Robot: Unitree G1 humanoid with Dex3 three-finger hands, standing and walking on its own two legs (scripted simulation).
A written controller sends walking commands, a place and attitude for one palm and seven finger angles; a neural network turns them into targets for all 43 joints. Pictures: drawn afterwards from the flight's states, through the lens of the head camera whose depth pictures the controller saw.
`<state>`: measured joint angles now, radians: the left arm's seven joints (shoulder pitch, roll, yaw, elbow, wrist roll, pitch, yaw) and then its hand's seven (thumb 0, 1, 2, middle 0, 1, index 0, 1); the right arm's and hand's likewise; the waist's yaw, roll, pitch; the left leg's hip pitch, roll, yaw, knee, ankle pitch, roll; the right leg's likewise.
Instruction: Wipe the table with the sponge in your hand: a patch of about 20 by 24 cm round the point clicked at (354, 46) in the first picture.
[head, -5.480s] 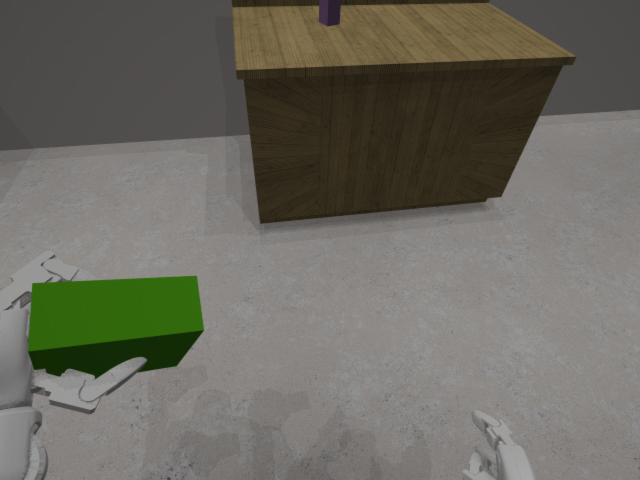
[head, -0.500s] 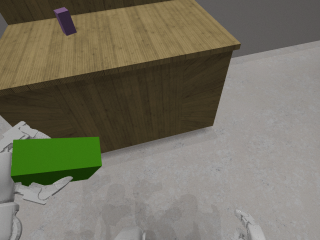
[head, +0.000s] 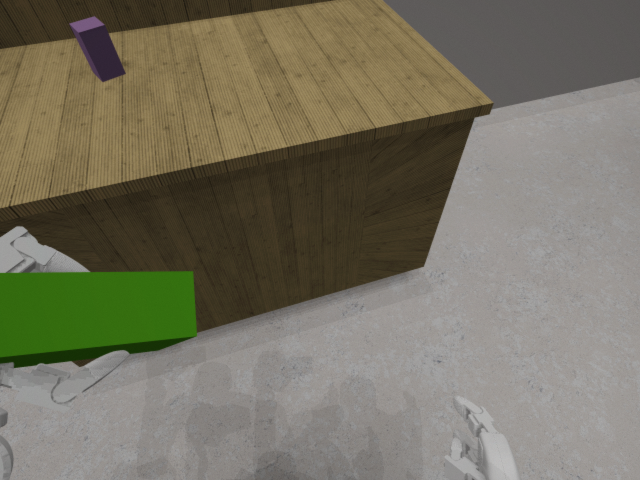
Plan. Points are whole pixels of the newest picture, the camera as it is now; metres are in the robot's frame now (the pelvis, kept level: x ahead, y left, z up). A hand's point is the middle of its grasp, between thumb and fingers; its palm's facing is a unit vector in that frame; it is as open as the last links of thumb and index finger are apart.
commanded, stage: take the last steps up to it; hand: left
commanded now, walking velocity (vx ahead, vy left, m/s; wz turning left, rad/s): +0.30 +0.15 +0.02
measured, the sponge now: (125, 318) +0.23 +0.19 +0.16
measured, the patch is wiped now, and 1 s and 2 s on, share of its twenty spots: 0.00 0.00 0.00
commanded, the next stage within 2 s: come to a stop and stand still in 1.24 s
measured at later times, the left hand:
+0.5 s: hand (44, 202) +0.34 +0.31 +0.19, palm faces +0.41 -0.80 -0.44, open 9.8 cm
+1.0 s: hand (90, 157) +0.43 +0.30 +0.18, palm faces +0.34 -0.82 -0.46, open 9.8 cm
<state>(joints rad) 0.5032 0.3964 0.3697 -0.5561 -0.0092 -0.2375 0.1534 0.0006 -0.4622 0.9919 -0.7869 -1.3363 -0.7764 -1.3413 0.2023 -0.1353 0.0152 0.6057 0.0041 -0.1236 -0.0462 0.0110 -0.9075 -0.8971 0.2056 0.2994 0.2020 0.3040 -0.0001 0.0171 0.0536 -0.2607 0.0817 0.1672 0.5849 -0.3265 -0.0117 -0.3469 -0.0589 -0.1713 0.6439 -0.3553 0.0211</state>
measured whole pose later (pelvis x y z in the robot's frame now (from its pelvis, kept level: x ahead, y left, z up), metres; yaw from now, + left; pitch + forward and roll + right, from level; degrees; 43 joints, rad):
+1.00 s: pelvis +0.20 +0.08 +0.01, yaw -1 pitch +0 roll +2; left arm 0.51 0.36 0.35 -0.54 0.00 -0.24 0.16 0.00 -0.46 0.99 -0.79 -1.34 -0.78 -1.34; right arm 0.20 -0.25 -0.04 0.60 -0.01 -0.05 -0.06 0.01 -0.91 -0.90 0.20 0.30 0.20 0.30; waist -0.01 -0.04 0.08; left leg -0.43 0.07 0.13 0.70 -0.30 -0.02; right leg -0.19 -0.10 -0.15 0.51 -0.32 -0.01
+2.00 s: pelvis +0.21 +0.15 +0.01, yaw -4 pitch -4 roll -1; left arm 0.41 0.34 0.31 -0.41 0.00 -0.23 0.09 0.00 -0.46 1.00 -0.79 -1.34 -0.78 -1.34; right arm 0.27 -0.19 0.02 0.55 0.01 -0.16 -0.01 0.01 -0.91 -0.90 0.20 0.30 0.20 0.30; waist 0.03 -0.02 0.06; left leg -0.26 0.00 0.12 0.52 -0.20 0.06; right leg -0.27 -0.03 -0.03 0.52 -0.24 0.00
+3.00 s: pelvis +0.21 +0.13 +0.02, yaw +4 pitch -2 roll -1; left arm 0.39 0.33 0.33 -0.39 0.00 -0.19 0.11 0.00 -0.46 1.00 -0.78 -1.35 -0.77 -1.35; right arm 0.24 -0.19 0.02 0.60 -0.01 -0.14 -0.03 0.01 -0.91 -0.90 0.21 0.30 0.20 0.30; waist 0.04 0.00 0.04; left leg -0.25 -0.01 0.07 0.40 -0.14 0.04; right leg -0.20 0.06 0.08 0.35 -0.12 0.00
